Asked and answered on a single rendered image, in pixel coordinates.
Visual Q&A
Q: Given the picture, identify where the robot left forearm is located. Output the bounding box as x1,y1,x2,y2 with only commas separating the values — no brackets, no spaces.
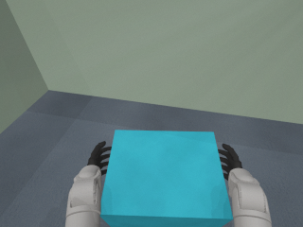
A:
65,165,102,227

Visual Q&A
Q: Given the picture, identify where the left robot hand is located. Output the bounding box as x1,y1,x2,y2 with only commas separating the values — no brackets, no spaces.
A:
87,141,112,175

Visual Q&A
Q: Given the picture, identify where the robot right forearm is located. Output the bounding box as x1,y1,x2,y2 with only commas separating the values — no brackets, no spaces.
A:
228,167,272,227

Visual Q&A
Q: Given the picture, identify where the carton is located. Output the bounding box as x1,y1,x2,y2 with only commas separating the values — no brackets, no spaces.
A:
100,130,233,227

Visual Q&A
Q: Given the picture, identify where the right robot hand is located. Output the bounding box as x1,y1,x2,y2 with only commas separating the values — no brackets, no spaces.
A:
218,144,242,180

